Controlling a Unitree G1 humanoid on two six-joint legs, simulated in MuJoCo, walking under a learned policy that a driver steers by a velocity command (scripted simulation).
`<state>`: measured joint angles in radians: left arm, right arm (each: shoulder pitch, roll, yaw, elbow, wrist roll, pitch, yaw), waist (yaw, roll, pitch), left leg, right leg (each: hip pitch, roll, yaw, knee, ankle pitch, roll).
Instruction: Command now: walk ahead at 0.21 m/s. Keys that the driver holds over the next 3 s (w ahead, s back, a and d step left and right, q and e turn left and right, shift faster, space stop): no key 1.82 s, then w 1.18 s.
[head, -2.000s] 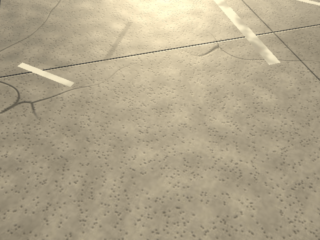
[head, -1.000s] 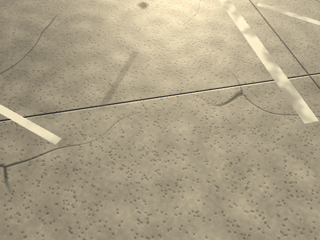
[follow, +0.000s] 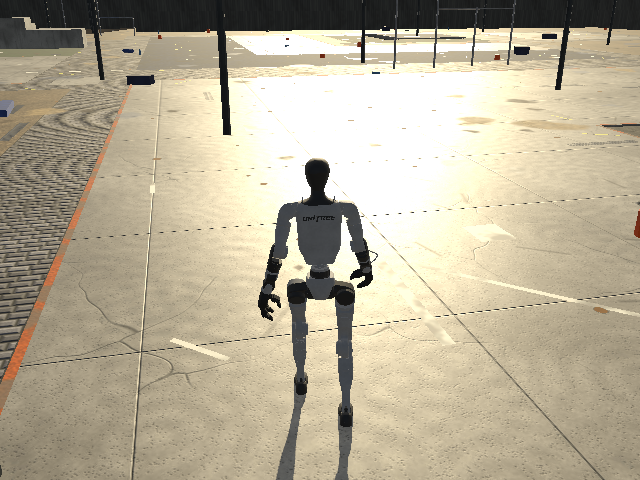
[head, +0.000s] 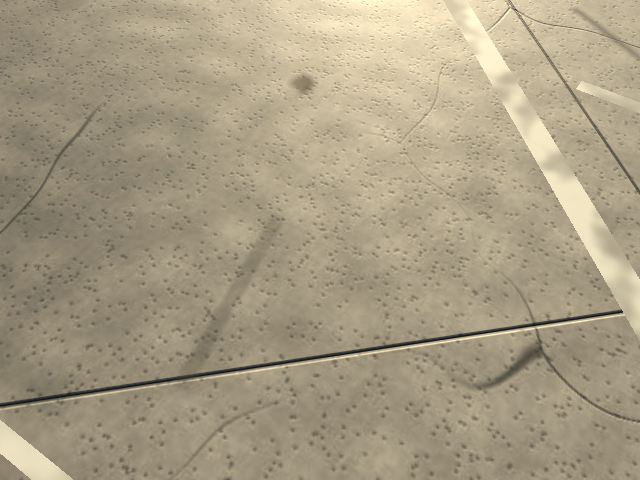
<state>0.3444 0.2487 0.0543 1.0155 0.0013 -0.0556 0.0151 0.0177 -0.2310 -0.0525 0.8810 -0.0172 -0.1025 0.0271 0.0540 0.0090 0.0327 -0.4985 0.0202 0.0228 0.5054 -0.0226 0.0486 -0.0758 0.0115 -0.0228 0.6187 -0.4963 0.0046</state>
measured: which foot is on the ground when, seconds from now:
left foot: down 0.00-1.00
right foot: up 0.00-0.30, down 0.32-1.00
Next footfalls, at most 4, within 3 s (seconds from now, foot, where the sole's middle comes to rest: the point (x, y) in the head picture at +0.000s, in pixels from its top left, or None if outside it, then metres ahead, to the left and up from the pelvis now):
0.32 right None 0.13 -0.14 -0.76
2.52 left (300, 431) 0.55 0.09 -0.76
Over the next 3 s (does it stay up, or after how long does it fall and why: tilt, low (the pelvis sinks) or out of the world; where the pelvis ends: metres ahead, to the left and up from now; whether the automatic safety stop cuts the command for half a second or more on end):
stays up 0.64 -0.03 0.01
